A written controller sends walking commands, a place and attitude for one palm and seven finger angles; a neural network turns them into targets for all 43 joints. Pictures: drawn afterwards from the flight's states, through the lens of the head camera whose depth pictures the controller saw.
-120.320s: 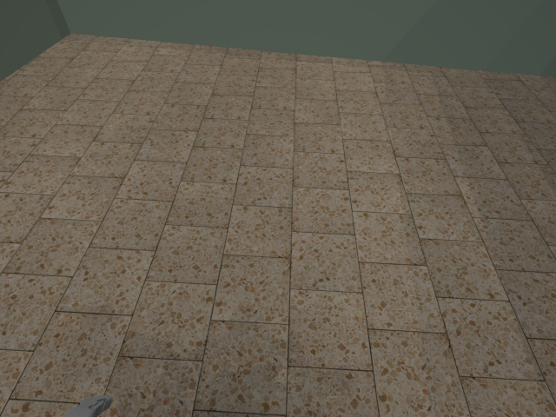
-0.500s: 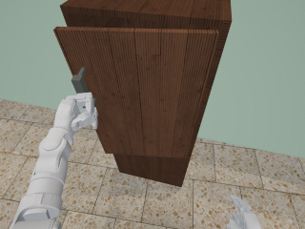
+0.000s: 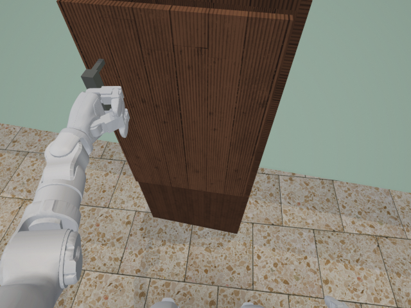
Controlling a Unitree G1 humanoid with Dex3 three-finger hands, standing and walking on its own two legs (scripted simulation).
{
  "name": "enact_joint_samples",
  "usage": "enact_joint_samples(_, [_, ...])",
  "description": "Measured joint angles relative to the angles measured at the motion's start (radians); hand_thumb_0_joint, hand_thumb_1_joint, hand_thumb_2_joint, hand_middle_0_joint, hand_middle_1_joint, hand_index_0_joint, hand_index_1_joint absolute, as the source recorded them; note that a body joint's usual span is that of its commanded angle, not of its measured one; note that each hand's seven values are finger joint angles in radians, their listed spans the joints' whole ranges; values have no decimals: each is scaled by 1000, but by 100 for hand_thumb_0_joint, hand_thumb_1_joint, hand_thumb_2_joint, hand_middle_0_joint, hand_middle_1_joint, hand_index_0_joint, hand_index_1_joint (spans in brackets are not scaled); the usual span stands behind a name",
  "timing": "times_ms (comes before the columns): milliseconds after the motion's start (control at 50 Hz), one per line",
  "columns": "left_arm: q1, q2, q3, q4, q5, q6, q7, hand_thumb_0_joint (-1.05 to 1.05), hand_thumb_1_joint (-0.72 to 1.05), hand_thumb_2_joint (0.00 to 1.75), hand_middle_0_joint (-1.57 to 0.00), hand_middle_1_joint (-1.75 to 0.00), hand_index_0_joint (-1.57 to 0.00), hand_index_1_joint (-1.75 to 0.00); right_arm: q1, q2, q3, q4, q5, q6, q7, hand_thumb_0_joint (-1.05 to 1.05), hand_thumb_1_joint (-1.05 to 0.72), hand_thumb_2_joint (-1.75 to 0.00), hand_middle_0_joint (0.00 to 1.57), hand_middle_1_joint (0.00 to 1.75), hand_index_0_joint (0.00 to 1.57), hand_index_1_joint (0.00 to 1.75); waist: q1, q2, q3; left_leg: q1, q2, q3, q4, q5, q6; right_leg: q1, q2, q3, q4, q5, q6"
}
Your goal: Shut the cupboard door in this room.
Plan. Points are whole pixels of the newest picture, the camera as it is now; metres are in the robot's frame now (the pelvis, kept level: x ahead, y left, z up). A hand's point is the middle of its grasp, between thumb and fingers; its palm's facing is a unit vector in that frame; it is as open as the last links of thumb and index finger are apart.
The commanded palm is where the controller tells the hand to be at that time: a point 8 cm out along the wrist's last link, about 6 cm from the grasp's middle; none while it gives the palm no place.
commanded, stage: push the door shut along its arc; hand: left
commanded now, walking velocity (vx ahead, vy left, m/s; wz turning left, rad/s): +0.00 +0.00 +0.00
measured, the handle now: (105, 95) +0.52 +0.21 +0.12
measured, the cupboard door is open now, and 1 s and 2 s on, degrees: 3 0 0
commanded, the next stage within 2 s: pull the fist back off the door in 0.36 s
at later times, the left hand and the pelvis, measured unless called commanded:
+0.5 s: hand (129, 113) +0.46 +0.15 +0.13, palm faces -0.28 -0.96 -0.03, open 3.1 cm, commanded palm +0.49 +0.18 +0.12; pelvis -0.03 +0.00 -0.02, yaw +0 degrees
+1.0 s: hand (140, 107) +0.47 +0.13 +0.12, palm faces -0.02 -1.00 -0.01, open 3.1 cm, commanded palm +0.42 +0.19 +0.12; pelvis -0.01 +0.00 -0.01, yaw -4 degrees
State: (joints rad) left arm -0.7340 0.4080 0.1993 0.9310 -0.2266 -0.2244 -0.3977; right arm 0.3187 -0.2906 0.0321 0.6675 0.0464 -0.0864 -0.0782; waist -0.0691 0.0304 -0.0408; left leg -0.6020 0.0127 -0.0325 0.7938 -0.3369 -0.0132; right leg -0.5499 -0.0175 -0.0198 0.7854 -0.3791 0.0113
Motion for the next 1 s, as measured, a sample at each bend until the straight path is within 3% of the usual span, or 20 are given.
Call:
enact_joint_samples(120, [-103, 21, 8, 102, 18, -10, -15, 2, 89, 90, -130, -150, -130, -150, -4, -2, 5, 6, -5, -3, 4, 1, -91, -90, 20, 30, 20, 30, -24, -5, -1, -52, 0, 1, 26, -3, 2, -52, 0, 2, 25, -2, 2])
enact_joint_samples(480, [-253, 76, -34, 229, 14, -29, -74, 2, 89, 90, -130, -150, -130, -150, 8, -4, 18, 29, -2, -36, -3, 1, -91, -90, 20, 30, 20, 30, -46, -9, -3, -177, 1, -24, 99, 8, 1, -161, 5, -20, 83, 10, 1])
enact_joint_samples(520, [-266, 42, -15, 217, 14, -17, -9, 2, 89, 90, -130, -150, -130, -150, 15, -3, 11, 34, -4, -48, -7, 1, -91, -90, 20, 30, 20, 30, -37, -7, -4, -194, 1, -26, 104, 12, 1, -177, 5, -21, 85, 15, 3])
enact_joint_samples(580, [-276, -35, 19, 191, 19, -9, 188, 2, 89, 90, -130, -150, -130, -150, 22, 6, 4, 37, -16, -55, 9, 1, -91, -90, 20, 30, 20, 30, -32, -9, -12, -208, -3, -26, 100, 21, -1, -194, 1, -21, 88, 22, 4])
enact_joint_samples(620, [-281, -58, 43, 189, 52, -17, 292, 2, 89, 90, -130, -150, -130, -150, 23, 14, 7, 32, -28, -57, 26, 1, -91, -90, 20, 30, 20, 30, -44, -13, -19, -216, -5, -25, 99, 26, 0, -205, 0, -19, 93, 23, 4])
enact_joint_samples(660, [-279, -55, 51, 202, 102, -31, 350, 2, 90, 90, -130, -150, -130, -150, 27, 22, 10, 23, -38, -55, 44, 1, -91, -90, 20, 30, 20, 30, -57, -15, -29, -223, -4, -24, 102, 27, 0, -215, 0, -18, 100, 22, 2])
enact_joint_samples(740, [-275, -13, 26, 241, 178, -38, 351, 2, 90, 90, -130, -150, -130, -150, 38, 30, 13, 10, -42, -43, 60, 1, -91, -90, 20, 30, 20, 30, -79, -6, -35, -226, 2, -22, 110, 23, -1, -220, 7, -15, 108, 20, -3])
enact_joint_samples(800, [-275, 6, 35, 255, 149, -29, 299, 2, 90, 90, -130, -150, -130, -150, 45, 29, 12, 9, -36, -34, 56, 1, -91, -90, 20, 30, 20, 30, -86, 1, -24, -210, 9, -13, 105, 20, -2, -209, 14, -5, 101, 23, -3])
enact_joint_samples(880, [-232, -10, 91, 214, 88, -32, 250, 2, 89, 90, -130, -150, -130, -150, 70, 22, 3, 5, -28, -22, 48, 1, -91, -90, 20, 30, 20, 30, -81, 8, -28, -174, 21, 9, 79, 16, -3, -184, 25, 17, 76, 28, -2])
enact_joint_samples(1000, [-40, -44, 139, 60, 94, -55, 248, 2, 89, 90, -130, -150, -130, -150, 112, 12, -18, -32, -24, 17, 56, 1, -91, -90, 20, 30, 20, 30, -58, 14, -57, -96, 33, 46, 37, -6, -1, -124, 34, 53, 42, 16, 0])
